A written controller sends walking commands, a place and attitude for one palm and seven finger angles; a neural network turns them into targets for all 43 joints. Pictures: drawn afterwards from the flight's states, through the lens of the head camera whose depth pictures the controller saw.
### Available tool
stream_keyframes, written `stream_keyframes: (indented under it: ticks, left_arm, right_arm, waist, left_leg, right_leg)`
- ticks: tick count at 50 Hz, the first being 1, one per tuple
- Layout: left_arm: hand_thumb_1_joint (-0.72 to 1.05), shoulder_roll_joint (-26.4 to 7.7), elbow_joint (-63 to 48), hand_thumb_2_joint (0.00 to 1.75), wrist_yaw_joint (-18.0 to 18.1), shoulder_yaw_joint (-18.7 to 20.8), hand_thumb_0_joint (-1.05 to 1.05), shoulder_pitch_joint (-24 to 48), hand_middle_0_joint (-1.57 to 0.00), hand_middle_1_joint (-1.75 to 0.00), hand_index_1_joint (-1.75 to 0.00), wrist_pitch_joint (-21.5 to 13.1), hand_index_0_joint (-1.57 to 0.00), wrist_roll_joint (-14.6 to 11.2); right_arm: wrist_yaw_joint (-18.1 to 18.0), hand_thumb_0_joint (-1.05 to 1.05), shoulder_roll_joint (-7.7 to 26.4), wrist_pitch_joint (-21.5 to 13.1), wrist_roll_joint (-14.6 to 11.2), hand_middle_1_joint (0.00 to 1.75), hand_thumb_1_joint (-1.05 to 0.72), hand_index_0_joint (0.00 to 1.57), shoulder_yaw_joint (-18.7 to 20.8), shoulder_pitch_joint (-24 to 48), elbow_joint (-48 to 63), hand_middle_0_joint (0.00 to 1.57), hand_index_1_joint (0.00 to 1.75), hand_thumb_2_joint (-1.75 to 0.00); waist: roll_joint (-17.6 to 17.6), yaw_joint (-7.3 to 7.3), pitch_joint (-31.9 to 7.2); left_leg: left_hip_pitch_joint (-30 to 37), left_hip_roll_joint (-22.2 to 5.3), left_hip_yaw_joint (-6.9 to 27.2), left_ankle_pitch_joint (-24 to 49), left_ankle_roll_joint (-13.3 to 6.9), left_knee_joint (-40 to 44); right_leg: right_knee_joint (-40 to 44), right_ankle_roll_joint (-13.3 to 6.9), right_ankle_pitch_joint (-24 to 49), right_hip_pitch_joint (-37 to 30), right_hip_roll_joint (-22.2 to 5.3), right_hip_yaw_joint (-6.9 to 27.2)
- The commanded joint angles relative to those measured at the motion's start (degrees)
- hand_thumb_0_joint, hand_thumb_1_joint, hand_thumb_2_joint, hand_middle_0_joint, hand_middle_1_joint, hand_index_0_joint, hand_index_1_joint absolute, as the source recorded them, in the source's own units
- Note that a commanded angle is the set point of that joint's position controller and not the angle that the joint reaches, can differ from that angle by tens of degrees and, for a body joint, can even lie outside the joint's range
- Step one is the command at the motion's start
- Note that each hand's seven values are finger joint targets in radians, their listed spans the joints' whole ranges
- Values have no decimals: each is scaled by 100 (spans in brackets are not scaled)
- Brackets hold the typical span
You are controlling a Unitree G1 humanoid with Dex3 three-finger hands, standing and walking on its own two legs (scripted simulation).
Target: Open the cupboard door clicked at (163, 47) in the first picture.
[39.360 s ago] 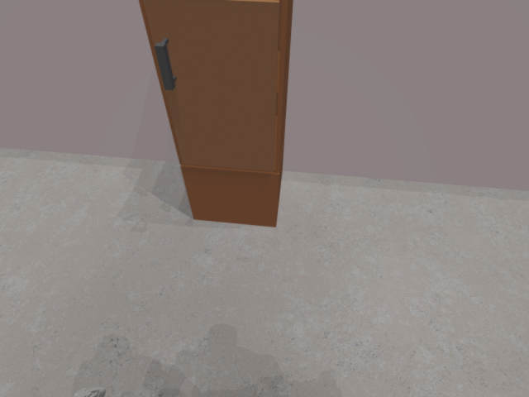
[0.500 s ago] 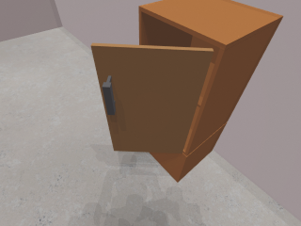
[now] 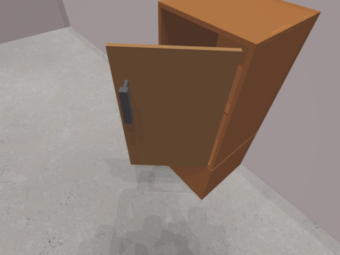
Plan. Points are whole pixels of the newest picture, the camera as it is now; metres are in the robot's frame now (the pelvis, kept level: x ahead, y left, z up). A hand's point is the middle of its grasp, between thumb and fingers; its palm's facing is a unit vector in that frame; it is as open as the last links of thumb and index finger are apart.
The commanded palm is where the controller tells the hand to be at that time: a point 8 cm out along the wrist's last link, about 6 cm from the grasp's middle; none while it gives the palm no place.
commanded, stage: look again from close up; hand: left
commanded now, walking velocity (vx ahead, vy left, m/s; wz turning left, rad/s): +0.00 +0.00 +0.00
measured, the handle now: (127, 101) +0.54 +0.17 +0.04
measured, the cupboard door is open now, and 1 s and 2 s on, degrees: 48 48 48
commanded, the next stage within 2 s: raise the hand with hooked fingers in 0.38 s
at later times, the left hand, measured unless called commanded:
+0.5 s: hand out of the picture -0.04 +0.14 -0.18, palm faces +0.03 -0.99 -0.16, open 7.3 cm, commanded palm +0.09 +0.19 -0.07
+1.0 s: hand (97, 249) +0.14 +0.17 -0.04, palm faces +0.20 -0.98 -0.05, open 9.1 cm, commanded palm +0.14 +0.23 -0.03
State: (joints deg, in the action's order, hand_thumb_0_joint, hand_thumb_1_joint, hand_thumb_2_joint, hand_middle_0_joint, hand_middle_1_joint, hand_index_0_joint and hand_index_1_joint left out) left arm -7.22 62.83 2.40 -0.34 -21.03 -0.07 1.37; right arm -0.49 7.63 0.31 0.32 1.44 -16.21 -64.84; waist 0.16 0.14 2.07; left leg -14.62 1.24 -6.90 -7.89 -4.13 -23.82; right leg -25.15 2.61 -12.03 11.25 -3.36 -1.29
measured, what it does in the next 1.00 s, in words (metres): lowers itself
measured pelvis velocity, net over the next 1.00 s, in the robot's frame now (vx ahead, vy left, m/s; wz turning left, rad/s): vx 0.01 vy -0.05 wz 0.09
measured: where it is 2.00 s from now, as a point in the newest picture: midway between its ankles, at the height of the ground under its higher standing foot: outside the picture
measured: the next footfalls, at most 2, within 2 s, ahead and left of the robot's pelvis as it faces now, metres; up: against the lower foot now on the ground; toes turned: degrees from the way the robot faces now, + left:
none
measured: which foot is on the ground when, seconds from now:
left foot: down 0.00-1.00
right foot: down 0.00-1.00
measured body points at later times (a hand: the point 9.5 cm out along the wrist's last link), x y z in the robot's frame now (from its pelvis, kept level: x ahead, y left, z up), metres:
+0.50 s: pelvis +0.00 -0.01 +0.00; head +0.00 -0.01 +0.45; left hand -0.04 +0.19 -0.16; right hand -0.01 -0.23 -0.16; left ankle +0.06 +0.07 -0.74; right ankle +0.02 -0.15 -0.74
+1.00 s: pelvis +0.01 -0.05 -0.08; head +0.03 -0.03 +0.36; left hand +0.13 +0.22 -0.04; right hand +0.27 -0.26 -0.10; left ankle +0.06 +0.07 -0.74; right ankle +0.02 -0.15 -0.74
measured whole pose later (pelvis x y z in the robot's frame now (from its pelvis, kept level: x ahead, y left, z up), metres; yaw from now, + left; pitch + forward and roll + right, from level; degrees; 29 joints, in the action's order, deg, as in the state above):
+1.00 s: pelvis +0.01 -0.05 -0.08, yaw +5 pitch +10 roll -3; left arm -13.6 -2.2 -14.0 10.0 -33.4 -25.7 -15.3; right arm -2.4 14.4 -12.6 -1.7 2.8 -8.8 -25.5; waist 0.5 2.8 -7.7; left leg -49.6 -1.3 2.4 -25.4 -0.2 -64.7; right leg -63.2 -2.3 -31.6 41.8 1.5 -6.0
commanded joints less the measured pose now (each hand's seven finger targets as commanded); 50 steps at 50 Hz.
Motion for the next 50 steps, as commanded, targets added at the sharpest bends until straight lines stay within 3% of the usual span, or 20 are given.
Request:
stream_keyframes:
  ticks: [1, 23, 24, 25, 26, 27, 28, 29, 30, 32, 34, 36, 37, 38, 40, 42, 44, 46, 47, 50]
  left_arm:
    - [90, -420, -106, 90, 48, 104, 0, -555, -20, -30, -30, -68, -20, 24]
    - [90, -362, -121, 90, 40, 133, 0, -556, -20, -30, -30, -118, -20, 17]
    - [90, -617, -23, 90, 203, 73, 0, -574, -20, -30, -30, -127, -20, 87]
    - [88, -1667, -9096, 89, 229, 293, 0, 3583, -20, -32, -32, -1373, -20, -1088]
    - [85, -1461, -7941, 88, 649, 481, 0, 1538, -20, -33, -33, -1154, -20, -793]
    - [83, -621, -6831, 87, 865, -10, 0, -289, -21, -34, -34, -382, -21, -731]
    - [81, 226, -6600, 86, 806, -585, 0, -421, -21, -36, -36, -222, -21, -958]
    - [78, 170, -7186, 85, 702, -639, 0, -161, -21, -37, -37, -502, -21, -1157]
    - [76, -144, -7182, 84, 657, -471, 0, -148, -21, -39, -39, -772, -21, -1126]
    - [71, -149, -6514, 82, 370, -234, 0, -236, -21, -42, -42, -1386, -21, -1101]
    - [67, -140, -5597, 80, -240, 183, 0, -1156, -22, -45, -45, -2169, -22, -1249]
    - [62, -446, -5415, 78, -1095, 660, 0, -1615, -22, -48, -48, -3012, -22, -1451]
    - [60, -914, -5101, 77, -1545, 1140, 0, -1744, -22, -50, -50, -3275, -22, -1468]
    - [57, -1060, -5425, 76, -1820, 1262, 0, -1641, -22, -51, -51, -3383, -22, -1521]
    - [53, -1247, -6010, 74, -1968, 1509, 0, -1589, -23, -54, -54, -3085, -23, -1655]
    - [48, -1374, -6919, 72, -1862, 1658, 0, -1185, -23, -57, -57, -2800, -23, -1857]
    - [43, -1356, -7873, 70, -1660, 1610, 0, -664, -23, -60, -60, -2817, -23, -1868]
    - [39, -1408, -8598, 68, -1532, 1486, 0, -224, -24, -63, -63, -3108, -24, -1770]
    - [36, -1450, -8832, 67, -1564, 1352, 0, 160, -24, -64, -64, -3253, -24, -1767]
    - [29, -1371, -8324, 64, -1929, 1236, 0, 128, -24, -69, -69, -3403, -24, -1799]
  right_arm:
    - [-45, 0, 624, -72, 20, 30, -90, 20, 121, -278, 179, 20, 30, -90]
    - [-50, 0, 440, -73, 28, 30, -90, 20, 92, -422, 153, 20, 30, -90]
    - [-20, 0, 737, -107, 44, 30, -90, 20, 51, 169, 645, 20, 30, -90]
    - [-322, 0, 1728, -941, -227, 30, -90, 20, 36, 36, 2940, 20, 30, -90]
    - [-460, 0, 1346, -1557, -309, 30, -90, 20, -134, 415, 2478, 20, 30, -90]
    - [-391, 0, 1060, -1753, -399, 30, -90, 20, -107, 402, 2479, 20, 30, -90]
    - [-403, 0, 1096, -1811, -507, 30, -90, 20, -86, 328, 2395, 20, 30, -90]
    - [-442, 0, 1286, -1932, -527, 30, -90, 20, -22, 468, 2657, 20, 30, -90]
    - [-437, 0, 1423, -2031, -443, 30, -90, 20, -20, 519, 2751, 20, 30, -90]
    - [-346, 0, 1453, -2075, -276, 30, -90, 20, 94, 562, 2997, 20, 30, -90]
    - [-190, 0, 1385, -2038, -132, 30, -90, 20, 231, 727, 3270, 20, 30, -90]
    - [-12, 0, 1362, -1925, -112, 30, -90, 20, 373, 889, 3611, 20, 30, -90]
    - [84, 0, 1391, -1825, -173, 30, -90, 20, 455, 890, 3774, 20, 30, -90]
    - [107, 0, 1400, -1760, -204, 30, -90, 20, 453, 1052, 4095, 20, 30, -90]
    - [41, 0, 1380, -1593, -297, 30, -90, 20, 417, 1264, 4572, 20, 30, -90]
    - [-79, 0, 1343, -1435, -301, 30, -90, 20, 394, 1184, 4755, 20, 30, -90]
    - [-161, 0, 1238, -1387, -277, 30, -90, 20, 372, 971, 4775, 20, 30, -90]
    - [-212, 0, 1182, -1412, -204, 30, -90, 20, 335, 732, 4643, 20, 30, -90]
    - [-225, 0, 1216, -1440, -153, 30, -90, 20, 284, 607, 4531, 20, 30, -90]
    - [-269, 0, 1252, -1559, -168, 30, -90, 20, 256, 567, 4220, 20, 30, -90]
  waist:
    - [-92, -11, 317]
    - [59, -38, 285]
    - [328, 132, 441]
    - [-783, -831, -2523]
    - [-1494, -178, -2504]
    - [-1291, -171, -1283]
    - [-658, -271, -453]
    - [-492, -318, 6]
    - [-242, -423, 1]
    - [543, -434, 122]
    - [1286, -16, -80]
    - [1479, 204, -425]
    - [1020, 293, -458]
    - [577, 349, -668]
    - [226, 482, -996]
    - [-202, 432, -1236]
    - [-532, 215, -1514]
    - [-828, 2, -1794]
    - [-742, -164, -1783]
    - [-708, -356, -1695]
  left_leg:
    - [-133, -809, 1140, -1696, 200, 986]
    - [-12, -745, 982, -1291, 241, 725]
    - [-346, -727, 543, -1050, 453, -347]
    - [1462, -202, 592, -708, 328, 43]
    - [1126, -481, 950, -1694, 387, 379]
    - [78, -571, 1376, -2507, 569, 656]
    - [-421, -481, 1222, -2625, 461, 482]
    - [-636, -388, 1217, -2541, 381, 123]
    - [-788, -289, 1187, -2539, 384, -216]
    - [-1250, -138, 1125, -2421, 445, -926]
    - [-2093, -90, 909, -2268, 519, -1619]
    - [-2719, -3, 698, -1923, 518, -2289]
    - [-2832, 39, 656, -1826, 537, -2529]
    - [-2931, 106, 585, -1972, 477, -2626]
    - [-2926, 86, 617, -2288, 374, -2511]
    - [-2777, 10, 736, -2270, 338, -2529]
    - [-2530, -85, 827, -1952, 275, -2724]
    - [-2277, -149, 875, -1314, 226, -3036]
    - [-2316, -160, 947, -1125, 198, -3211]
    - [-2390, -199, 980, -899, 190, -3512]
  right_leg:
    - [403, -300, -462, 450, -194, 263]
    - [603, -354, -597, 653, -234, 424]
    - [512, -416, -312, 566, -316, 326]
    - [-341, -390, -363, 300, 290, -318]
    - [-803, -497, -897, 533, 368, -412]
    - [-1057, -419, -1188, 1138, 432, -554]
    - [-955, -401, -963, 1242, 418, -582]
    - [-728, -375, -1206, 1391, 398, -535]
    - [-623, -349, -1627, 1646, 359, -436]
    - [-876, -346, -2157, 2367, 370, -441]
    - [-1357, -382, -2703, 2973, 381, -414]
    - [-1698, -430, -2848, 3041, 328, -141]
    - [-1760, -522, -2796, 2882, 271, 114]
    - [-1890, -526, -2861, 2844, 239, 187]
    - [-2107, -500, -2878, 2867, 300, 163]
    - [-2245, -487, -2596, 2916, 384, 165]
    - [-2329, -466, -2139, 3047, 431, 172]
    - [-2501, -462, -1430, 3199, 494, 113]
    - [-2609, -452, -1184, 3306, 538, 116]
    - [-2609, -413, -897, 3533, 534, 146]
